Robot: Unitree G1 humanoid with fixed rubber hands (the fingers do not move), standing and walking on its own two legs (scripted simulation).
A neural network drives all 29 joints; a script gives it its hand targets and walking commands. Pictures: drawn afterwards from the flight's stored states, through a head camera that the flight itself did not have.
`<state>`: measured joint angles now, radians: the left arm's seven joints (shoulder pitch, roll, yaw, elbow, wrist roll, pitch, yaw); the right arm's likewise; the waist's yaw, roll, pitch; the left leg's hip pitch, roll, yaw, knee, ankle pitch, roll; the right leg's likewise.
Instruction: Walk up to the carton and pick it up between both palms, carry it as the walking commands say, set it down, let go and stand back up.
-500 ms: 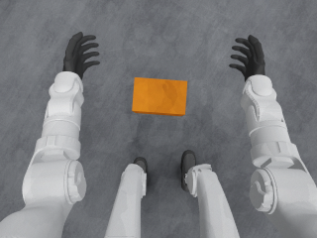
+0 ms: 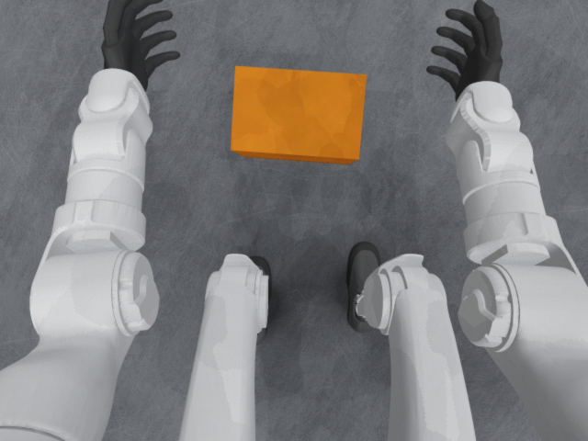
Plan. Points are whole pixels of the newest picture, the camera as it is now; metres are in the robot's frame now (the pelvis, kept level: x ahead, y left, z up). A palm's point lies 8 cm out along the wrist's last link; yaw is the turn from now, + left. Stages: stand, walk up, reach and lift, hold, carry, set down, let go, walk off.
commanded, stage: reach and lift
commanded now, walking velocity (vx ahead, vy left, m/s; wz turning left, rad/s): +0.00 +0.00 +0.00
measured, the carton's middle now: (298, 120) +0.52 +0.03 -0.45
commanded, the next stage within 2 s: none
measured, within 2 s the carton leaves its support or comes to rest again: neither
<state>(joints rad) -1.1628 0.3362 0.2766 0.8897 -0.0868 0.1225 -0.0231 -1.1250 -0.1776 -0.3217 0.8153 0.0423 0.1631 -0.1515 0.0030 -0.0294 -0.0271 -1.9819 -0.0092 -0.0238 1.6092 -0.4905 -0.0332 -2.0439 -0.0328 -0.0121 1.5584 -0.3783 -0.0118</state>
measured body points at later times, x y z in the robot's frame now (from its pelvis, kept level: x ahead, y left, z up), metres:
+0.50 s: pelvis -0.03 +0.01 -0.11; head +0.34 +0.02 +0.15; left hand +0.53 +0.21 -0.28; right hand +0.51 -0.17 -0.29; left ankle +0.09 +0.13 -0.49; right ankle +0.12 -0.11 -0.49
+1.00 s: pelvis -0.02 +0.01 -0.16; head +0.36 +0.01 +0.07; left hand +0.53 +0.20 -0.37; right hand +0.53 -0.18 -0.36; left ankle +0.09 +0.13 -0.49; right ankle +0.12 -0.11 -0.49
